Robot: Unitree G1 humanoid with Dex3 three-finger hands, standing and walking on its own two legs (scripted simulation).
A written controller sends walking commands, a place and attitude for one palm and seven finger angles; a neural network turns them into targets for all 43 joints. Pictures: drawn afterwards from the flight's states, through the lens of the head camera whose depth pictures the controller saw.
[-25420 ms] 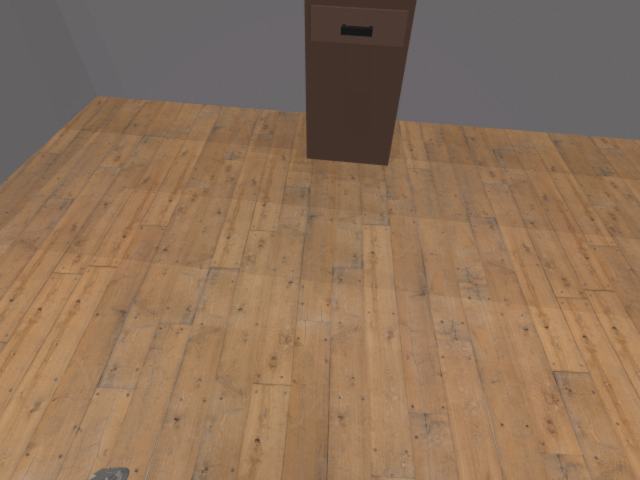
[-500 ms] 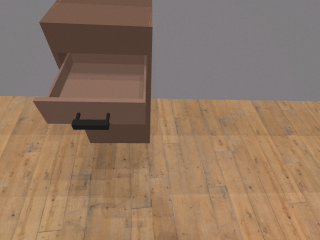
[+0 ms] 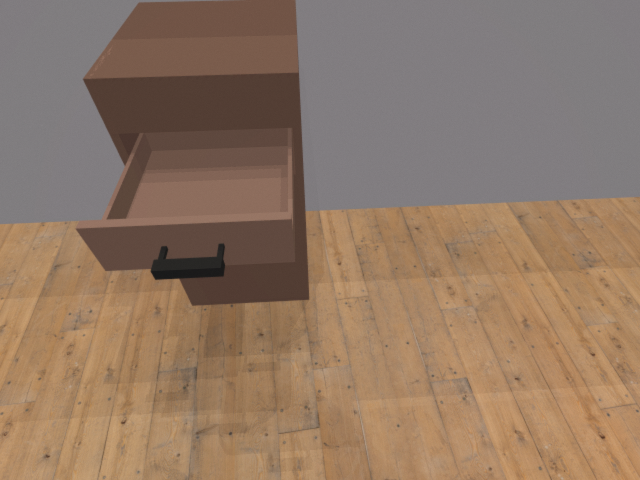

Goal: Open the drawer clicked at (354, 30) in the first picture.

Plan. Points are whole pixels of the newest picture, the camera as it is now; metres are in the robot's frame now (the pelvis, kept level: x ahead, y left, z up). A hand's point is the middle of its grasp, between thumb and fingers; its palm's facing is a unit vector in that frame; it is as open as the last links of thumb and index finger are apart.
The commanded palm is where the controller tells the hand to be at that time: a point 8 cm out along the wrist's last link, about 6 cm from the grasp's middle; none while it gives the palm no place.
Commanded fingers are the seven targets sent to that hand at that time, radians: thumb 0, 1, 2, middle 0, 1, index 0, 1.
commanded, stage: let the arm hang, fingers relaxed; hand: left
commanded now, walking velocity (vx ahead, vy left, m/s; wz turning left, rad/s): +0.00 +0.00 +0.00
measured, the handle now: (190, 258) +0.50 +0.28 -0.10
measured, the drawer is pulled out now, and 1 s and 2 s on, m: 0.29 0.29 0.29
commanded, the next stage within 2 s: look to check the result in 0.26 s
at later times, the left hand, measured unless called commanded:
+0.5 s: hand out of the picture -0.01 +0.15 -0.18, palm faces +0.02 -0.98 -0.18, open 7.3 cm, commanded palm none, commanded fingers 0.00 0.90 0.90 -0.20 -0.30 -0.20 -0.30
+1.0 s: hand out of the picture +0.01 +0.14 -0.17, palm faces +0.03 -0.98 -0.19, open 7.3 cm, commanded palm none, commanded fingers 0.00 0.90 0.90 -0.20 -0.30 -0.20 -0.30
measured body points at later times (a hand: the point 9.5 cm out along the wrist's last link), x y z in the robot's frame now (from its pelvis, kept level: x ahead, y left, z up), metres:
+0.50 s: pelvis +0.01 -0.01 +0.00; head +0.03 -0.02 +0.45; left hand -0.01 +0.20 -0.16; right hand -0.02 -0.22 -0.16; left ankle +0.00 +0.08 -0.74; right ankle +0.01 -0.12 -0.74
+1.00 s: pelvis +0.02 -0.02 +0.00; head +0.03 -0.03 +0.45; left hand +0.01 +0.19 -0.16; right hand +0.00 -0.23 -0.17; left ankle +0.00 +0.08 -0.74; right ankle +0.01 -0.12 -0.74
